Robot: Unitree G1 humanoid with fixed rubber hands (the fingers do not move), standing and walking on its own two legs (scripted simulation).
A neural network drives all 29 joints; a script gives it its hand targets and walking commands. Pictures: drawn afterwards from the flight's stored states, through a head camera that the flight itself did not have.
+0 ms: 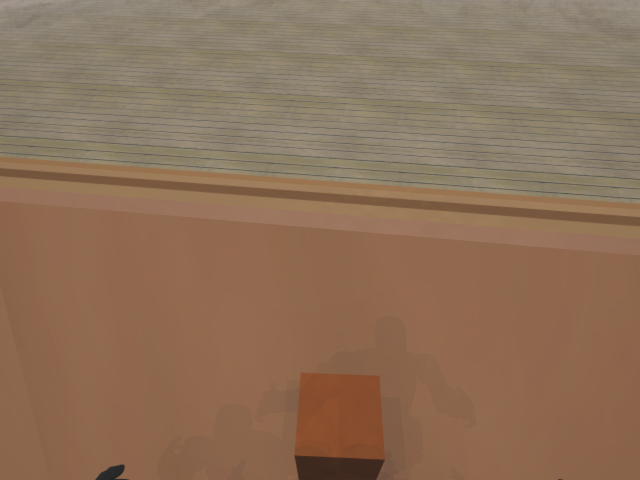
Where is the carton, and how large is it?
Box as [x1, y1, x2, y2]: [294, 373, 384, 479]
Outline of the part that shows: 301,373 294,455 299,479 375,479 384,460 379,377 372,375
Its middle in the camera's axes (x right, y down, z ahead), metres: +0.05 +0.53 +1.06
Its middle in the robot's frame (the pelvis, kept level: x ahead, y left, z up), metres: +0.40 -0.02 -0.66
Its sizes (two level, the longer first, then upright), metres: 0.210 0.200 0.250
